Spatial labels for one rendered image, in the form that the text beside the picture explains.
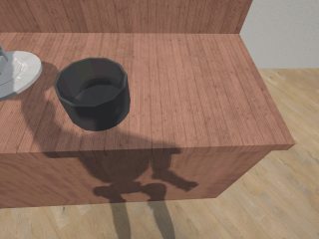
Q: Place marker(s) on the lid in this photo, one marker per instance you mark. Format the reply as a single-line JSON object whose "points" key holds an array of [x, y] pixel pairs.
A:
{"points": [[21, 71]]}

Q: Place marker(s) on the table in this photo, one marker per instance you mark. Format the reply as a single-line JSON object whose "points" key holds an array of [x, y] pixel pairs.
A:
{"points": [[200, 113]]}

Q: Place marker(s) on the pot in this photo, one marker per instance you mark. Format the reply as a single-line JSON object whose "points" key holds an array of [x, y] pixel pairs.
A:
{"points": [[94, 92]]}

